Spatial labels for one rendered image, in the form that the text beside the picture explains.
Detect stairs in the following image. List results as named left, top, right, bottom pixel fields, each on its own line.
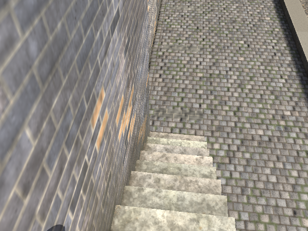
left=111, top=131, right=236, bottom=231

